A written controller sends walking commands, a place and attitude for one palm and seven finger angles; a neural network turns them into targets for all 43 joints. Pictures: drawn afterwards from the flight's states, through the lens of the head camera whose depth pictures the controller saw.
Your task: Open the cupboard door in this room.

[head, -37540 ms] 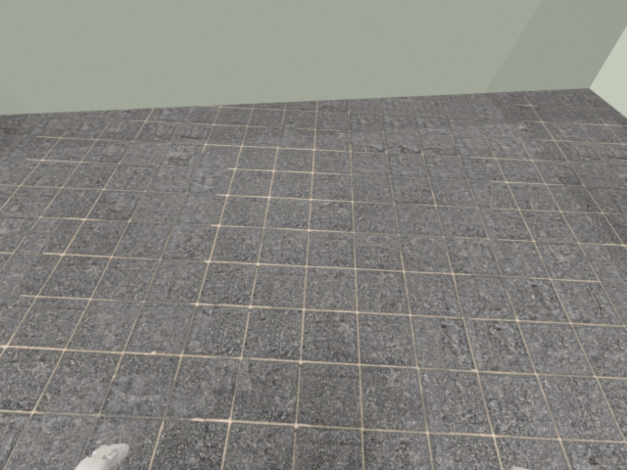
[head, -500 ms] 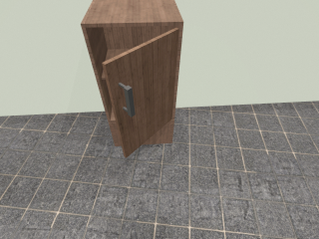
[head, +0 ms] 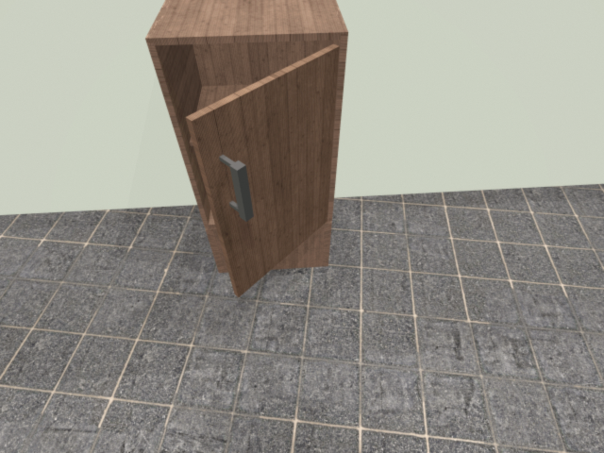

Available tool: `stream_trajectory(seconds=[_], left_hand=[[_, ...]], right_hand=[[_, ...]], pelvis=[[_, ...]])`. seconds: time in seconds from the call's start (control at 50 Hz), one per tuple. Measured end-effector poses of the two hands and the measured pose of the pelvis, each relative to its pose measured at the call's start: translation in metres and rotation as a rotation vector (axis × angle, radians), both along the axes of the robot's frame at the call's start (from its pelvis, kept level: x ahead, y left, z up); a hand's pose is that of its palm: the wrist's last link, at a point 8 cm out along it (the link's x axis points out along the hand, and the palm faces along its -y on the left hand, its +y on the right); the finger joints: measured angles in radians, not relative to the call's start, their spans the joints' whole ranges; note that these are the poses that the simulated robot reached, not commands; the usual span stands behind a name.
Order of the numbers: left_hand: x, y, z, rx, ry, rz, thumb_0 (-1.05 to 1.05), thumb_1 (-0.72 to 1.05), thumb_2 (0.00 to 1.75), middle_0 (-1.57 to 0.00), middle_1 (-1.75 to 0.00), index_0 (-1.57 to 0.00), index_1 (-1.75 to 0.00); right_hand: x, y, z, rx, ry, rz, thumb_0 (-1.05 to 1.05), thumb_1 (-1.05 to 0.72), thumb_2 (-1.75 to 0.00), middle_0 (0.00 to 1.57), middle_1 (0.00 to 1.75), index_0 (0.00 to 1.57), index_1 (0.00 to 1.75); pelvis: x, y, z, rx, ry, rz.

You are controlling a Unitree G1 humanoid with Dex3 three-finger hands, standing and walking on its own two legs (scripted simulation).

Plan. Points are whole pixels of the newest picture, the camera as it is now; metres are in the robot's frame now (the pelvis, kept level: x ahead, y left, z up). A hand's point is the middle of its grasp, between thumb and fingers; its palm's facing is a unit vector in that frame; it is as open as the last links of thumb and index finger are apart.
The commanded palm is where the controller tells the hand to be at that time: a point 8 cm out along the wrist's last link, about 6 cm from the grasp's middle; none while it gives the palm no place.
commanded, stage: look to check the result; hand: left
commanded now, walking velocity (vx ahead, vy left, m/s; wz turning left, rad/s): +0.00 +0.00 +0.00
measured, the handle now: (236, 188) +0.61 +0.18 -0.04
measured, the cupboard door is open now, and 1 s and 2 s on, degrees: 44 44 44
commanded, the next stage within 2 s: walk to a spot facing it in 0.08 s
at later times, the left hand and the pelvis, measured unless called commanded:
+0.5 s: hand out of the picture +0.01 +0.18 -0.18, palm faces -0.04 -0.98 -0.22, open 7.4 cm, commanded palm none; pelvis +0.00 +0.00 -0.01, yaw -6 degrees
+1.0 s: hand out of the picture +0.09 +0.15 -0.16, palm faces -0.33 -0.90 -0.29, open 7.4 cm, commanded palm none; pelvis -0.02 -0.03 +0.00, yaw -25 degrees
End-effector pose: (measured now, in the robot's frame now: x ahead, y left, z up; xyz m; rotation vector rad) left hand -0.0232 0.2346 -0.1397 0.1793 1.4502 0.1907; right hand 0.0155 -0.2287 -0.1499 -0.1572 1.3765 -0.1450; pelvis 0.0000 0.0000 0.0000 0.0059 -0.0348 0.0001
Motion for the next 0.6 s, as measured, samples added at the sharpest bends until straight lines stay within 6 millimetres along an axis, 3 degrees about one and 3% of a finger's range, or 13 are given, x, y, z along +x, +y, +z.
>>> stream_trajectory(seconds=[0.28,0.46,0.6], left_hand=[[0.017,-0.009,-0.003,-0.015,-0.034,-0.014,0.00,0.91,0.90,-0.20,-0.30,-0.20,-0.30],[0.027,-0.006,-0.011,-0.024,0.000,-0.051,0.00,0.91,0.90,-0.21,-0.30,-0.20,-0.30],[0.058,0.006,-0.013,0.000,-0.031,-0.131,0.01,0.91,0.90,-0.21,-0.30,-0.20,-0.30]], right_hand=[[0.009,-0.010,0.003,-0.020,-0.019,-0.005,0.00,-0.90,-0.89,0.20,0.30,0.20,0.30],[-0.009,-0.011,-0.002,-0.036,-0.016,-0.111,0.00,-0.90,-0.89,0.20,0.30,0.20,0.30],[-0.028,-0.018,-0.006,-0.055,-0.028,-0.180,0.01,-0.90,-0.89,0.20,0.30,0.20,0.30]], pelvis=[[0.004,-0.005,0.000,0.001,0.003,-0.013],[0.003,-0.004,-0.008,-0.008,0.008,-0.088],[-0.007,-0.002,-0.015,0.014,0.031,-0.169]])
